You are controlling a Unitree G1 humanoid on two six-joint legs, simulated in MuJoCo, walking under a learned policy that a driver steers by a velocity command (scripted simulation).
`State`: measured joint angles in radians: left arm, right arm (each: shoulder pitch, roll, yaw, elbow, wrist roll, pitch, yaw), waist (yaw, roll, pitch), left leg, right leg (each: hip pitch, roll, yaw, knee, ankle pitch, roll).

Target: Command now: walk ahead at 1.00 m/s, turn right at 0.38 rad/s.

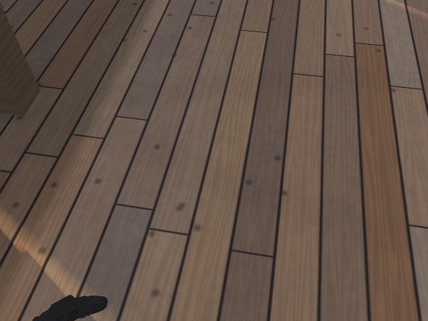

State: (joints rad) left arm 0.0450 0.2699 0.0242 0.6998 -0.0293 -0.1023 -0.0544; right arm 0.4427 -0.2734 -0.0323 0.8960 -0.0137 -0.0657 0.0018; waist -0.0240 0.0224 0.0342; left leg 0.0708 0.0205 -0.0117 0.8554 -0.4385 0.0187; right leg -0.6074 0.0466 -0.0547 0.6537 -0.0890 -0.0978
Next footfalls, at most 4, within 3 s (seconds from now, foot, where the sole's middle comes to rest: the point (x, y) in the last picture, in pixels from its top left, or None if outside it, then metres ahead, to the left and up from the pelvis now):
0.38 left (208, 285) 0.56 0.05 -0.74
0.78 right None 0.39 -0.14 -0.74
1.06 left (195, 303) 0.51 0.09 -0.74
2.56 left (273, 183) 0.94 -0.20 -0.74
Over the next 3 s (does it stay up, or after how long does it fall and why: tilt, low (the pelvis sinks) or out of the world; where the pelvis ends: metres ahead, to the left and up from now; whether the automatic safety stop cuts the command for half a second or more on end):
stays up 1.02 -0.38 0.02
